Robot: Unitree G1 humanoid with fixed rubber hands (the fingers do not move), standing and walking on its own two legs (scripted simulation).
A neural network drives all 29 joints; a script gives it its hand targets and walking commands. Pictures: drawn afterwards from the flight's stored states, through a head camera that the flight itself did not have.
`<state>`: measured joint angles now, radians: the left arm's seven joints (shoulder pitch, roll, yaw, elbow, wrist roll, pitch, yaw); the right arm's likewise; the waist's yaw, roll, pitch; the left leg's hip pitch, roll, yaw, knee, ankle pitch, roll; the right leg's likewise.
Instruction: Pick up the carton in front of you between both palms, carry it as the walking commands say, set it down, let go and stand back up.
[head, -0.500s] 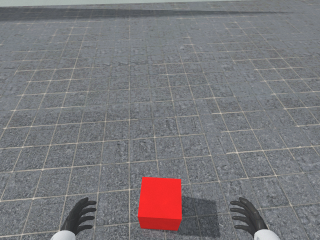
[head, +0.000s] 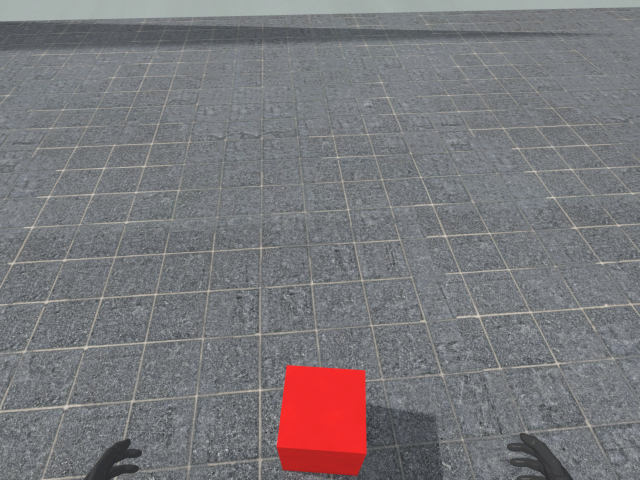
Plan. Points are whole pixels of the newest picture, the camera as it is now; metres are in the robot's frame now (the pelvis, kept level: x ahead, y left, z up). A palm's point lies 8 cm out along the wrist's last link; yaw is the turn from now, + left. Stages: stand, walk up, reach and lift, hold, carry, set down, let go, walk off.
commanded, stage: stand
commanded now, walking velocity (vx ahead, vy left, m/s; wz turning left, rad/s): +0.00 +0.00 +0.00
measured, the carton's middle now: (322, 421) +0.38 +0.00 -0.65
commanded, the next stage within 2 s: none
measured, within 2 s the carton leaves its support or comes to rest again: neither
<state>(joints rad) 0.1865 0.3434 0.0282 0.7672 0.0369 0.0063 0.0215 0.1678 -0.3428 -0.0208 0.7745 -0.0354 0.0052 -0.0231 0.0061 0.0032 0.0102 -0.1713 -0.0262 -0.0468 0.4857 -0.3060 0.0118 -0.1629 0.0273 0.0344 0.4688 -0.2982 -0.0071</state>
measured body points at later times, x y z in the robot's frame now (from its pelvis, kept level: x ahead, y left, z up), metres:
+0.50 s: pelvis -0.01 +0.00 +0.01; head -0.01 +0.00 +0.46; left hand +0.10 +0.31 -0.11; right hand +0.11 -0.30 -0.10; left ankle -0.03 +0.11 -0.74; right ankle -0.03 -0.12 -0.74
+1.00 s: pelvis -0.02 +0.00 +0.01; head -0.03 +0.00 +0.46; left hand +0.08 +0.31 -0.11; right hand +0.08 -0.31 -0.11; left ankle -0.03 +0.11 -0.74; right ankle -0.03 -0.12 -0.74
